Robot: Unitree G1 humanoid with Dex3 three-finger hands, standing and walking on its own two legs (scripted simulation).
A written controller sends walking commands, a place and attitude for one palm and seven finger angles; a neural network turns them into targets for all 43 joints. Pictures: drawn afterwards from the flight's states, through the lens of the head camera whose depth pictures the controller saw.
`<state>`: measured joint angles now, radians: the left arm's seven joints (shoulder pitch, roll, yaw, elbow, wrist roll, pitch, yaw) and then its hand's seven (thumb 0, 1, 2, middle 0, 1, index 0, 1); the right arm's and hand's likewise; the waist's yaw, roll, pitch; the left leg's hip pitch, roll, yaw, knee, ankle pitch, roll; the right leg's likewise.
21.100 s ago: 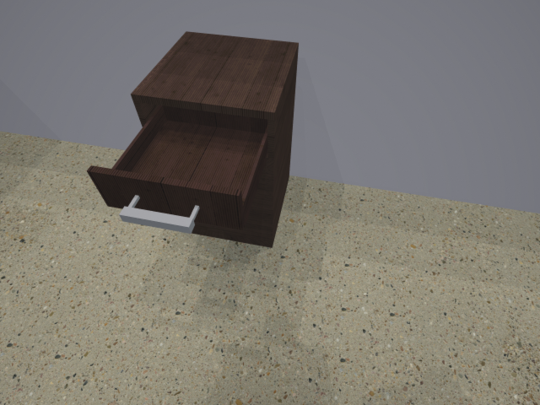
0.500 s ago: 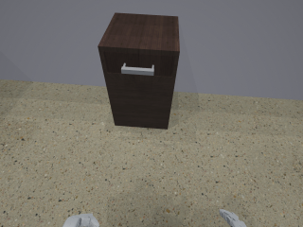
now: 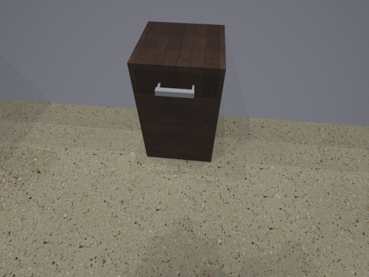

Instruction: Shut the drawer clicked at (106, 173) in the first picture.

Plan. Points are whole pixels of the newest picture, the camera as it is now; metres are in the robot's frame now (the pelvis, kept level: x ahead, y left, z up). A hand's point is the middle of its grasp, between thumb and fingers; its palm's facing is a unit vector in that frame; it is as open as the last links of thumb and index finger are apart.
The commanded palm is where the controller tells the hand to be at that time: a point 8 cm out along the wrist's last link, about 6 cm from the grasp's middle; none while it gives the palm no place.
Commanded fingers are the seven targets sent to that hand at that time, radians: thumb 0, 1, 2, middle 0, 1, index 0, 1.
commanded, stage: let the arm hang, fingers relaxed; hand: left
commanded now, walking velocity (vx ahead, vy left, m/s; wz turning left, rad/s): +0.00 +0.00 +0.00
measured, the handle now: (175, 89) +0.90 +0.09 -0.16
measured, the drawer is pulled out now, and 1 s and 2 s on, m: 0.00 0.00 0.00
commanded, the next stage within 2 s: look to check the result in 0.34 s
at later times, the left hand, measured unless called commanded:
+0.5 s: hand out of the picture +0.01 +0.16 -0.18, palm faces +0.02 -0.99 -0.17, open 7.4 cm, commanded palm none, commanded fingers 0.00 0.90 0.90 -0.20 -0.30 -0.20 -0.30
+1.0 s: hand out of the picture +0.02 +0.16 -0.18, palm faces +0.03 -0.99 -0.17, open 7.4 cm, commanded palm none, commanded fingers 0.00 0.90 0.90 -0.20 -0.30 -0.20 -0.30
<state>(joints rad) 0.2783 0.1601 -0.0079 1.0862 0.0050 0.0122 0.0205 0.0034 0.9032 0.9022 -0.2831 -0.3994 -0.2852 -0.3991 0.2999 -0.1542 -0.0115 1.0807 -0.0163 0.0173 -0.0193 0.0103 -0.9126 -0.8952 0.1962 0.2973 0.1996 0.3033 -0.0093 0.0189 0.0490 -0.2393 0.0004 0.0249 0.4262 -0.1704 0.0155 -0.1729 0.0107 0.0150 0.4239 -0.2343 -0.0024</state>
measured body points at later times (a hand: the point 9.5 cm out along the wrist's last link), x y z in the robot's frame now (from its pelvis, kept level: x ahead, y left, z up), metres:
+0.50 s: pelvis +0.02 +0.00 +0.00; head +0.04 +0.00 +0.45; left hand +0.01 +0.21 -0.16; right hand +0.00 -0.20 -0.16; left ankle +0.04 +0.11 -0.74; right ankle +0.00 -0.12 -0.74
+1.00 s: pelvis +0.03 +0.00 +0.00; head +0.05 +0.00 +0.45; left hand +0.02 +0.21 -0.16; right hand +0.01 -0.21 -0.16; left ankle +0.04 +0.11 -0.74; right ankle +0.00 -0.12 -0.74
